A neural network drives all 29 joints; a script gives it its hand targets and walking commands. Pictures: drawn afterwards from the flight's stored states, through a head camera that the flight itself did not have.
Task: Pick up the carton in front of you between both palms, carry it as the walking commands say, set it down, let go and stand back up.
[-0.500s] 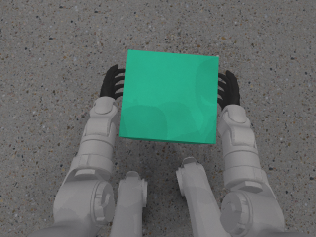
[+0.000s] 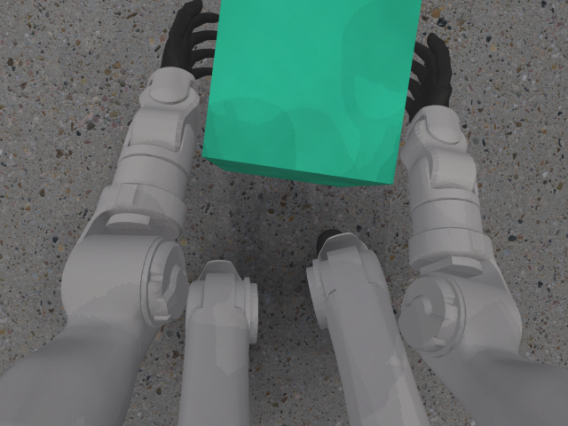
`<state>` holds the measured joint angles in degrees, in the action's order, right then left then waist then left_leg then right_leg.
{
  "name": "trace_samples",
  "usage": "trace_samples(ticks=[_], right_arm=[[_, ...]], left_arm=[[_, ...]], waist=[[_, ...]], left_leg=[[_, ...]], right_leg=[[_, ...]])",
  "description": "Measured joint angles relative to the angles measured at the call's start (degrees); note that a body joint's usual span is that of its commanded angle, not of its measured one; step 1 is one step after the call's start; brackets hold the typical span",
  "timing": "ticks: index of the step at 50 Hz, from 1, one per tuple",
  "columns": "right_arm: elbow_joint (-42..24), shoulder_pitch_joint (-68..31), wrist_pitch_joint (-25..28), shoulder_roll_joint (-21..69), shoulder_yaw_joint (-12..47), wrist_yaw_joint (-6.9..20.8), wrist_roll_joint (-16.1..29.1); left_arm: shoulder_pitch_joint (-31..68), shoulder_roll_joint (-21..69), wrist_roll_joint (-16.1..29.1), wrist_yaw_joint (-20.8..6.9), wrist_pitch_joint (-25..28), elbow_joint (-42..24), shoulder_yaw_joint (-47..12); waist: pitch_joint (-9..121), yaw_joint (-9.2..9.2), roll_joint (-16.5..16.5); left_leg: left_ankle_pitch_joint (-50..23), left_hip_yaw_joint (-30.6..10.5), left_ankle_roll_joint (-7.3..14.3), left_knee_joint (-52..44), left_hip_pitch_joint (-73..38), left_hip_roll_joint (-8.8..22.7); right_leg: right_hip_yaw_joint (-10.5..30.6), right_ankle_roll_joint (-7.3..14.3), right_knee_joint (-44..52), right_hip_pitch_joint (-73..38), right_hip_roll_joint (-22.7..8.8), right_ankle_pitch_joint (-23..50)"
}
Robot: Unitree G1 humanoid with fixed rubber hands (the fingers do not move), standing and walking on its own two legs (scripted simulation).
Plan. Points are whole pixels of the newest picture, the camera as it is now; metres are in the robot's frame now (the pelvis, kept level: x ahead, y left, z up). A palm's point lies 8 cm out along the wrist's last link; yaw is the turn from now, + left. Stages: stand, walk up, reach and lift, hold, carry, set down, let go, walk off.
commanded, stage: set down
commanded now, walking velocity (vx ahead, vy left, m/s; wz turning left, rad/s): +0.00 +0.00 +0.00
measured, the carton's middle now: (299, 106) +0.50 -0.09 -0.22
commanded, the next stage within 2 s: none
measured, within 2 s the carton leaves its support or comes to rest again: rests again in 1.06 s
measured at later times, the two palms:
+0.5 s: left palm (193, 83) +0.55 +0.05 -0.20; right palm (409, 113) +0.46 -0.24 -0.20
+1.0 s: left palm (197, 93) +0.54 +0.05 -0.23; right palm (407, 114) +0.46 -0.25 -0.22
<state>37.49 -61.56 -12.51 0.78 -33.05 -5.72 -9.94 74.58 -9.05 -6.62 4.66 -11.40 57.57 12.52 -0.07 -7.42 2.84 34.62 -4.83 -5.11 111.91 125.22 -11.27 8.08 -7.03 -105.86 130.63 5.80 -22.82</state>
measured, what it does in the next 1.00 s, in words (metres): stands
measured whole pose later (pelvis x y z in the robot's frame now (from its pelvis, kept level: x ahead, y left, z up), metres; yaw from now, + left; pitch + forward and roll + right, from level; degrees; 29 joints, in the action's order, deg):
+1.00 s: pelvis +0.00 +0.01 -0.05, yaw -1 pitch +44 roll -3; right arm 55.7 -70.1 -6.9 -8.4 -32.0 -1.8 -6.4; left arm 82.8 -12.7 -3.9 4.5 -7.8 68.7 4.0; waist -10.6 -9.5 2.3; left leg 36.5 -3.2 -1.9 123.6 130.6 -9.5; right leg 4.7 -6.5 -116.2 133.6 1.1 -26.3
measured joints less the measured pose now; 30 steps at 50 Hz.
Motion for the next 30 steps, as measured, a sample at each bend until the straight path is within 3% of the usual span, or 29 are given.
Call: trace_samples(ticks=[14,30], right_arm=[[3.7,-3.9,1.3,-3.0,-0.7,0.2,4.4],[8.9,-4.8,2.3,-4.8,-1.3,3.2,1.8]], left_arm=[[5.6,-2.8,4.1,2.6,-0.1,3.4,-9.0],[6.8,-2.3,2.2,2.7,1.2,7.9,-7.4]], waist=[[-7.1,-2.17,-1.9],[-6.9,-2.13,0.2]], left_leg=[[1.4,-0.6,-0.3,7.5,3.7,-1.5],[1.6,0.9,2.2,9.2,5.4,-0.3]], right_leg=[[-1.8,0.0,-7.1,2.7,-2.1,-2.4],[-2.0,-0.5,-8.0,3.2,-3.4,-3.1]])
